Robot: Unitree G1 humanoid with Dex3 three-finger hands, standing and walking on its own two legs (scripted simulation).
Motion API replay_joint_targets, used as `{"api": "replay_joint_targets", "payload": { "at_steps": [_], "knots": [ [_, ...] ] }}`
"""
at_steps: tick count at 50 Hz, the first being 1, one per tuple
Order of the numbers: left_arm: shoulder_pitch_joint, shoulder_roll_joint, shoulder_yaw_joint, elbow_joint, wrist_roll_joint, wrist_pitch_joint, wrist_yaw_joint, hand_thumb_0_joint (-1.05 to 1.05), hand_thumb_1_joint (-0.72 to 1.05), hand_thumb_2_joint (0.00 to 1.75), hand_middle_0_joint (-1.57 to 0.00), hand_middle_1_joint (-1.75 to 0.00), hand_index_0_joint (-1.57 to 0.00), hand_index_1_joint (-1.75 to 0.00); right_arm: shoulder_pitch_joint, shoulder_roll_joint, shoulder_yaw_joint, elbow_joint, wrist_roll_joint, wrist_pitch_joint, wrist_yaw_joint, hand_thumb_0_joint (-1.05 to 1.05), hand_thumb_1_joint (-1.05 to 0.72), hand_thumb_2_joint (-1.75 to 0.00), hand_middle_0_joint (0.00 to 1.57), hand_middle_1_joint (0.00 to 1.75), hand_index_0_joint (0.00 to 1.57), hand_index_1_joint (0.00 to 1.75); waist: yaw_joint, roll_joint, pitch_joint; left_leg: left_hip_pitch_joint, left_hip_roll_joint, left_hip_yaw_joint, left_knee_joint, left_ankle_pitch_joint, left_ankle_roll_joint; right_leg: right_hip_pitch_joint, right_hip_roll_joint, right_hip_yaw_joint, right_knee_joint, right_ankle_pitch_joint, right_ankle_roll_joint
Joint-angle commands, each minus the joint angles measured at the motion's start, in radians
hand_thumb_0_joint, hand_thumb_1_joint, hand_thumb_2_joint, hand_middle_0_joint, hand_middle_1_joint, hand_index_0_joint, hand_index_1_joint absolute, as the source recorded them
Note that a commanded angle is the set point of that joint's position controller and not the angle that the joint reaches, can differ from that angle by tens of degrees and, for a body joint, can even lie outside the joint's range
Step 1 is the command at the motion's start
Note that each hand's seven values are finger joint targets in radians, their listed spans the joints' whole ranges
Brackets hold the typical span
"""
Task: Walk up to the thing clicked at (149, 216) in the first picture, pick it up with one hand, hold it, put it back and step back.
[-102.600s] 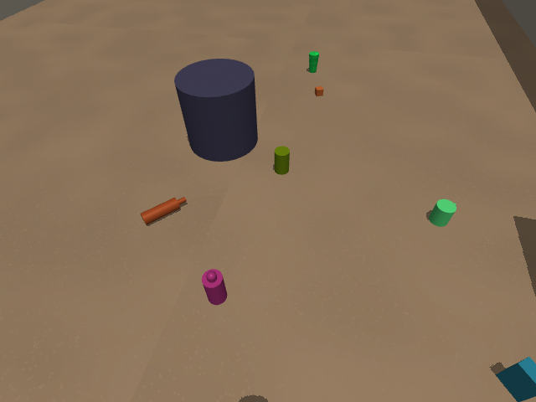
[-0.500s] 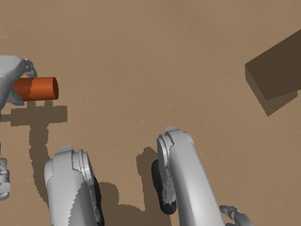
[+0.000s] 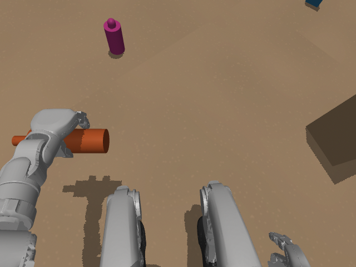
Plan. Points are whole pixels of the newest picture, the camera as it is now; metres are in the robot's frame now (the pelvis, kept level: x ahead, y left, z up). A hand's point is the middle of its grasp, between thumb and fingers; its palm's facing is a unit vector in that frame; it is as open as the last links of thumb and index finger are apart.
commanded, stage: lift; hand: left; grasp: from above
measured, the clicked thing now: (61, 140) +0.43 +0.29 -0.12
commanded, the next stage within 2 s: hold in 0.86 s
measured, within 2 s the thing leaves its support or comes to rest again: neither
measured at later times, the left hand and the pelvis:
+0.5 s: hand (25, 143) +0.35 +0.25 +0.09, palm faces -0.47 -0.04 -0.88, open 9.2 cm; pelvis +0.03 +0.00 +0.17, yaw +3 degrees
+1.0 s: hand (4, 103) +0.37 +0.24 +0.17, palm faces -0.49 -0.05 -0.87, open 9.3 cm; pelvis +0.07 +0.00 +0.24, yaw +2 degrees
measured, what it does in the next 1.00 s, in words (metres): rises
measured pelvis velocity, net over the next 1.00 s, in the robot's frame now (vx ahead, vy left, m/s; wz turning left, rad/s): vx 0.07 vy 0.00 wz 0.04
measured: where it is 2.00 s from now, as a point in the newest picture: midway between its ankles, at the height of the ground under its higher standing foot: (173, 258)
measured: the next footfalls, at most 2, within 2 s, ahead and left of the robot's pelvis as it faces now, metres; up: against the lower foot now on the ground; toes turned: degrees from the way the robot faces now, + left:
none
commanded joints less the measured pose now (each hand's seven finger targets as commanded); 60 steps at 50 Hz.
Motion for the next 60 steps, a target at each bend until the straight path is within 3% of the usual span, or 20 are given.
{"api": "replay_joint_targets", "payload": {
  "at_steps": [1,3,6,8,10,11,13,15,17,19,27,38,42,51,52,54,60],
  "knots": [
    [-0.282,0.228,0.084,-0.275,-0.037,0.02,0.065,0.0,0.68,0.64,-0.95,-0.68,-0.99,-0.63,0.103,-0.186,-0.078,-0.059,0.01,-0.03,-0.032,0.0,-0.9,-0.9,0.2,0.3,0.2,0.3,0.001,0.184,-0.594,0.686,-0.019,-0.006,-0.421,0.058,0.013,0.343,0.042,-0.046,-0.343,0.13,-0.075],
    [-0.221,0.245,0.105,-0.275,-0.038,0.03,0.075,0.0,0.69,0.67,-0.97,-0.67,-1.0,-0.63,0.09,-0.18,-0.077,-0.051,0.017,-0.038,-0.043,0.0,-0.9,-0.9,0.2,0.3,0.2,0.3,0.016,0.157,-0.56,0.709,-0.024,0.008,-0.466,0.052,0.012,0.407,0.041,-0.033,-0.407,0.116,-0.075],
    [-0.204,0.202,0.072,-0.281,-0.038,0.032,0.082,0.0,0.68,0.67,-0.98,-0.65,-1.01,-0.61,0.075,-0.165,-0.072,-0.039,0.021,-0.055,-0.056,0.0,-0.9,-0.9,0.2,0.3,0.2,0.3,0.009,0.137,-0.481,0.758,-0.025,0.012,-0.547,0.018,0.011,0.477,0.043,-0.022,-0.494,0.092,-0.074],
    [-0.17,0.207,0.088,-0.26,-0.038,0.026,0.093,0.0,0.68,0.65,-0.98,-0.63,-1.01,-0.6,0.069,-0.163,-0.073,-0.029,0.025,-0.066,-0.064,0.0,-0.9,-0.9,0.2,0.3,0.2,0.3,0.015,0.104,-0.439,0.777,-0.028,0.017,-0.592,0.008,0.013,0.533,0.042,-0.008,-0.554,0.078,-0.072],
    [-0.166,0.17,0.061,-0.244,-0.036,0.02,0.103,0.0,0.67,0.67,-0.97,-0.65,-1.0,-0.61,0.065,-0.16,-0.07,-0.022,0.025,-0.08,-0.067,0.0,-0.9,-0.9,0.2,0.3,0.2,0.3,0.016,0.111,-0.411,0.828,-0.026,0.004,-0.655,-0.009,0.011,0.577,0.046,-0.008,-0.593,0.075,-0.072],
    [-0.138,0.142,0.044,-0.212,-0.032,0.02,0.108,0.0,0.66,0.66,-0.95,-0.67,-0.98,-0.63,0.065,-0.155,-0.07,-0.019,0.027,-0.086,-0.068,0.0,-0.9,-0.9,0.2,0.3,0.2,0.3,0.016,0.086,-0.385,0.846,-0.028,0.01,-0.672,-0.001,0.01,0.594,0.046,-0.005,-0.627,0.073,-0.073],
    [-0.134,0.148,0.058,-0.207,-0.03,0.016,0.13,0.0,0.67,0.66,-0.95,-0.68,-0.99,-0.64,0.07,-0.157,-0.076,-0.007,0.028,-0.098,-0.07,0.0,-0.9,-0.9,0.2,0.3,0.2,0.3,0.025,0.081,-0.368,0.882,-0.027,0.014,-0.711,0.016,0.008,0.642,0.044,0.003,-0.672,0.084,-0.071],
    [-0.12,0.092,0.013,-0.172,-0.022,0.015,0.141,0.0,0.68,0.67,-0.97,-0.68,-1.0,-0.64,0.07,-0.15,-0.075,-0.003,0.031,-0.109,-0.068,0.0,-0.91,-0.9,0.2,0.3,0.2,0.3,0.023,0.078,-0.329,0.922,-0.027,0.01,-0.763,0.019,0.006,0.671,0.046,0.002,-0.713,0.09,-0.071],
    [-0.117,0.118,0.033,-0.171,-0.004,0.014,0.159,0.0,0.68,0.67,-0.95,-0.7,-0.99,-0.66,0.078,-0.155,-0.082,0.001,0.033,-0.116,-0.068,0.0,-0.91,-0.9,0.2,0.3,0.2,0.3,0.036,0.069,-0.335,0.962,-0.032,0.023,-0.792,0.044,0.005,0.722,0.047,0.011,-0.762,0.097,-0.072],
    [-0.157,0.076,-0.006,-0.181,-0.003,0.011,0.17,0.0,0.66,0.68,-0.95,-0.7,-0.98,-0.66,0.08,-0.147,-0.082,0.004,0.034,-0.125,-0.067,0.0,-0.91,-0.9,0.2,0.3,0.2,0.3,0.026,0.08,-0.33,1.008,-0.035,0.035,-0.829,0.066,0.004,0.764,0.046,0.016,-0.804,0.117,-0.07],
    [-0.154,0.062,-0.017,-0.101,0.017,0.045,0.224,0.0,0.67,0.74,-0.95,-0.76,-0.99,-0.72,0.1,-0.15,-0.086,0.013,0.04,-0.14,-0.062,0.0,-0.91,-0.9,0.2,0.3,0.2,0.3,0.041,0.046,-0.269,1.144,-0.047,0.063,-0.956,0.16,0.0,0.917,0.048,0.021,-0.949,0.192,-0.064],
    [-0.099,0.029,-0.036,-0.102,0.011,0.084,0.194,0.0,0.63,0.76,-0.91,-0.78,-0.95,-0.74,0.109,-0.146,-0.098,0.006,0.043,-0.132,-0.059,0.0,-0.91,-0.9,0.2,0.3,0.2,0.3,0.071,0.016,-0.263,1.319,-0.057,0.077,-1.09,0.351,-0.004,1.121,0.047,0.026,-1.075,0.372,-0.06],
    [-0.094,0.023,-0.038,-0.116,0.005,0.082,0.179,0.0,0.64,0.73,-0.91,-0.79,-0.96,-0.74,0.104,-0.147,-0.102,0.002,0.046,-0.128,-0.06,0.0,-0.9,-0.9,0.2,0.3,0.2,0.3,0.069,0.026,-0.237,1.382,-0.053,0.081,-1.147,0.365,-0.008,1.149,0.048,0.021,-1.119,0.38,-0.065],
    [-0.095,-0.001,-0.05,-0.139,0.006,0.067,0.156,0.0,0.61,0.77,-0.89,-0.79,-0.94,-0.74,0.109,-0.15,-0.11,0.013,0.043,-0.117,-0.059,0.0,-0.9,-0.89,0.2,0.3,0.2,0.3,0.066,0.015,-0.222,1.478,-0.05,0.086,-1.201,0.503,-0.012,1.229,0.049,0.018,-1.173,0.492,-0.063],
    [-0.093,0.014,-0.046,-0.154,0.011,0.062,0.15,0.0,0.63,0.79,-0.9,-0.81,-0.95,-0.76,0.098,-0.15,-0.111,0.007,0.044,-0.115,-0.059,0.0,-0.9,-0.89,0.2,0.3,0.2,0.3,0.085,0.027,-0.232,1.496,-0.054,0.091,-1.206,0.525,-0.012,1.252,0.048,0.017,-1.181,0.508,-0.063],
    [-0.093,0.013,-0.047,-0.15,0.015,0.057,0.137,0.0,0.59,0.81,-0.89,-0.8,-0.93,-0.75,0.098,-0.151,-0.111,0.01,0.042,-0.108,-0.06,0.0,-0.9,-0.9,0.2,0.3,0.2,0.3,0.073,0.007,-0.223,1.502,-0.055,0.092,-1.21,0.543,-0.009,1.262,0.049,0.02,-1.194,0.53,-0.06],
    [-0.053,0.011,-0.038,-0.16,0.014,0.05,0.116,0.0,0.59,0.83,-0.89,-0.77,-0.93,-0.74,0.084,-0.156,-0.118,-0.009,0.041,-0.094,-0.054,0.0,-0.9,-0.89,0.2,0.3,0.2,0.3,0.087,0.02,-0.2,1.555,-0.051,0.094,-1.244,0.597,-0.016,1.285,0.052,0.01,-1.217,0.55,-0.064]
  ]
}}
